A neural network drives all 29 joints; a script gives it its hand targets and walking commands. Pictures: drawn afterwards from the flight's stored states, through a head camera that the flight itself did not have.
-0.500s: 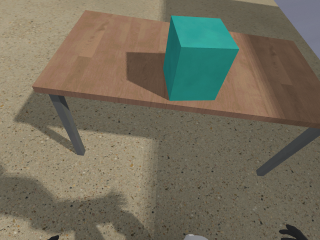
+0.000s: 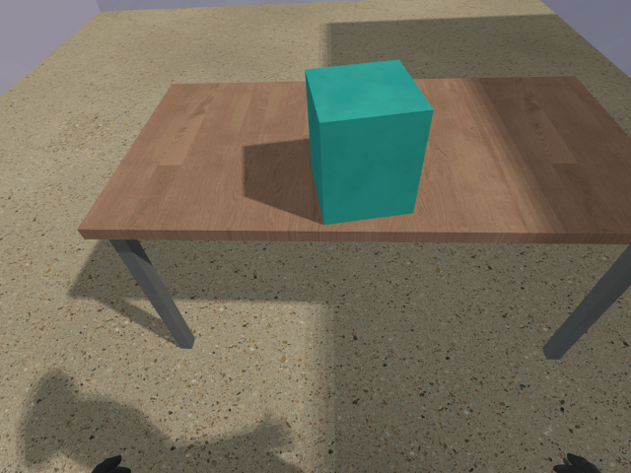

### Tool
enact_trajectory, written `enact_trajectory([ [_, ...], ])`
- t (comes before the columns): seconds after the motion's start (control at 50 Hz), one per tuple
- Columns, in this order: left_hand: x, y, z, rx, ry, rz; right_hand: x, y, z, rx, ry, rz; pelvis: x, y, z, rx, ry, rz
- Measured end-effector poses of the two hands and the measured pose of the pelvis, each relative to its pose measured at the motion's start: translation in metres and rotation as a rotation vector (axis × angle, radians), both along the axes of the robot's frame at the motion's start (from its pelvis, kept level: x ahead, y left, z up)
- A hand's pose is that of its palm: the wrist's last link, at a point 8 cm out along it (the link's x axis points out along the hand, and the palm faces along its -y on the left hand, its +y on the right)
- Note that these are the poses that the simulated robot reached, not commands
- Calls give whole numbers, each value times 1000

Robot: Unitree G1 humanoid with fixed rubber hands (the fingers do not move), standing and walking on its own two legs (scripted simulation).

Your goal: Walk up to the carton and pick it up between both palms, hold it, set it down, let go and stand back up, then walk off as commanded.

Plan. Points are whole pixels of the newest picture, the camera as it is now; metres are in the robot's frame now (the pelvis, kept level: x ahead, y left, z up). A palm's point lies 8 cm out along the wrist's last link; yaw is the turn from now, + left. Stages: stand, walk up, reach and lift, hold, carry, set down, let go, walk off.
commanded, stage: stand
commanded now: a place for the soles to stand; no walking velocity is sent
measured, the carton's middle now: (360, 143) +0.75 -0.02 +0.00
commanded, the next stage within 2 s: none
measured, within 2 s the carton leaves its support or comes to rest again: neither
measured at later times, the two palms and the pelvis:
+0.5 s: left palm out of the picture +0.09 +0.33 -0.09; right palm out of the picture +0.13 -0.30 -0.08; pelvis +0.02 +0.01 +0.00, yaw +0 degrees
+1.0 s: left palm out of the picture +0.08 +0.33 -0.09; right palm out of the picture +0.12 -0.30 -0.08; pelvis +0.01 +0.01 +0.00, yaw +0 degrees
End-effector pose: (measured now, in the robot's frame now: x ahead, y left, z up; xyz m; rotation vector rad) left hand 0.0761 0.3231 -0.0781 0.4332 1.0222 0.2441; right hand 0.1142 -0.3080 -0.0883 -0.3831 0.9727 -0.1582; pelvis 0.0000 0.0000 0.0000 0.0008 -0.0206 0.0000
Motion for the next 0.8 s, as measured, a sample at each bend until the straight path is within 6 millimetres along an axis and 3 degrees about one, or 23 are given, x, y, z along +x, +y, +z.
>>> enact_trajectory([
  [0.22,11,-4,-25,-77,20,-4,11,-2,21,-73,13,3,13,6,0,-8,19,0],
  [0.58,13,8,-5,-15,23,-1,15,8,1,-11,12,6,16,9,0,-9,20,1],
  [0.8,11,6,-6,-17,24,0,14,7,2,-12,9,6,14,8,0,-9,14,1],
])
